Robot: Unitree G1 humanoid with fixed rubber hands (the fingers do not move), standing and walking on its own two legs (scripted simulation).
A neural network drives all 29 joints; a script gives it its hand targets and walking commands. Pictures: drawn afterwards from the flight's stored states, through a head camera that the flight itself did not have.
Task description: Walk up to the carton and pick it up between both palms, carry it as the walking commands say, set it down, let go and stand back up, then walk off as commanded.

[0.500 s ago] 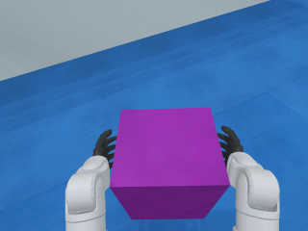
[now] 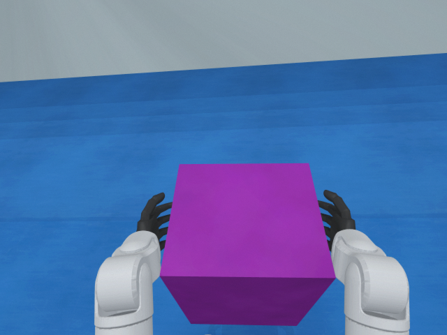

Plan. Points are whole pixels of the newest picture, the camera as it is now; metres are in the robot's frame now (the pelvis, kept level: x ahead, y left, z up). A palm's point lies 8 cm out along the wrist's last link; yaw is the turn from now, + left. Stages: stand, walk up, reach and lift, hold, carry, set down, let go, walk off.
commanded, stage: carry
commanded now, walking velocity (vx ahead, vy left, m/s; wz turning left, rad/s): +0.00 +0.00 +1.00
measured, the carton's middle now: (243, 252) +0.28 -0.01 +0.01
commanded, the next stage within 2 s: none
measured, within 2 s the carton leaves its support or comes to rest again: neither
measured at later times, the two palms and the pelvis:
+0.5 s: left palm out of the picture +0.11 +0.31 +0.06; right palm (201, 249) +0.26 +0.06 +0.06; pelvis -0.04 +0.05 -0.01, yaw +29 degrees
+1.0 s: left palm out of the picture -0.08 +0.33 +0.09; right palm (106, 300) +0.18 +0.18 +0.08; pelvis -0.09 +0.03 +0.00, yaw +60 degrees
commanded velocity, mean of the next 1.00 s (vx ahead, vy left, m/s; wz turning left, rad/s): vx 0.00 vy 0.00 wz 1.00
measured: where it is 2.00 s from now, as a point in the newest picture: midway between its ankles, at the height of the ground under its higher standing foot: outside the picture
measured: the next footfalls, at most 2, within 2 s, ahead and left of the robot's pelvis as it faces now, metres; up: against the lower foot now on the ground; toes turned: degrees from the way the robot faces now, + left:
left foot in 0.26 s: -0.01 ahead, +0.17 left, +0.00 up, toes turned +24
right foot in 0.64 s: +0.06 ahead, -0.02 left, +0.00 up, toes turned +33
